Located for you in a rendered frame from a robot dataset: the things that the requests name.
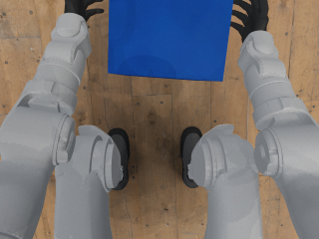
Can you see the robot left forearm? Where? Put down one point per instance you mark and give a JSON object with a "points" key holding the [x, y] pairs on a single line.
{"points": [[59, 74]]}

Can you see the robot right thigh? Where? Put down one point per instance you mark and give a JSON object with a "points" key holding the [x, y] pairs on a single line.
{"points": [[233, 199]]}

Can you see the robot left foot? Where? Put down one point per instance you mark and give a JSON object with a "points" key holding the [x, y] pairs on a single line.
{"points": [[121, 139]]}

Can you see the right robot upper arm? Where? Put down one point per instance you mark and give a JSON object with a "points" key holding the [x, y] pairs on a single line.
{"points": [[290, 155]]}

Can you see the left robot hand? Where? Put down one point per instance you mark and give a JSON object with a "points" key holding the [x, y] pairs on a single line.
{"points": [[79, 7]]}

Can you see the left robot upper arm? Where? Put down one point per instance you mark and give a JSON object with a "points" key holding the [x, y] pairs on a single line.
{"points": [[32, 143]]}

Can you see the carton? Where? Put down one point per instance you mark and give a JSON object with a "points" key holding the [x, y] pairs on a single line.
{"points": [[169, 39]]}

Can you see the right robot hand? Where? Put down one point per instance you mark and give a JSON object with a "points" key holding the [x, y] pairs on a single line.
{"points": [[256, 20]]}

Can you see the robot right forearm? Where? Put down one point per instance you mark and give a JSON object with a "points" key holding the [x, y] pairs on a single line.
{"points": [[270, 91]]}

